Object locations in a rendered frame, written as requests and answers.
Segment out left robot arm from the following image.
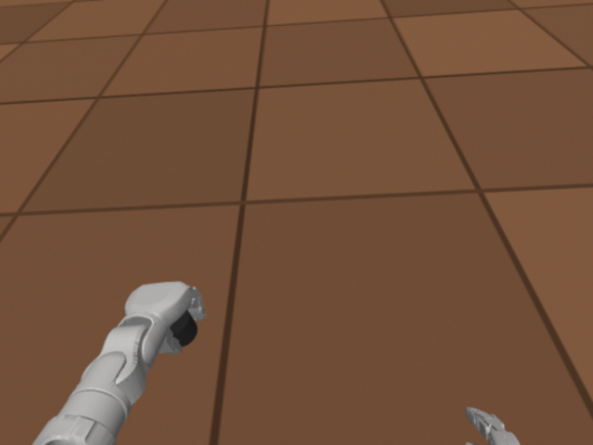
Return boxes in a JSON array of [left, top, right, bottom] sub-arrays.
[[32, 311, 167, 445]]

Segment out left robot hand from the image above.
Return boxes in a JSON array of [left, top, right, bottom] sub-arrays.
[[125, 281, 206, 354]]

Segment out tin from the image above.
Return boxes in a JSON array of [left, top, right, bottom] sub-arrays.
[[170, 311, 197, 347]]

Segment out right robot hand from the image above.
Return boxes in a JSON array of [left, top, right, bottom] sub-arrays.
[[465, 407, 521, 445]]

